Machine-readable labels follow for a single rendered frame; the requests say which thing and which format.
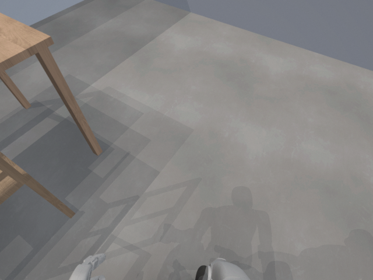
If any chair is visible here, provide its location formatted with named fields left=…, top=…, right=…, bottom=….
left=0, top=152, right=75, bottom=218

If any left robot hand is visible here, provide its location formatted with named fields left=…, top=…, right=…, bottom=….
left=69, top=253, right=106, bottom=280

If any right robot thigh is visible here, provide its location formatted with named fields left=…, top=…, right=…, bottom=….
left=205, top=261, right=250, bottom=280

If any table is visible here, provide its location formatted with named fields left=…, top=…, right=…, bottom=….
left=0, top=13, right=102, bottom=156

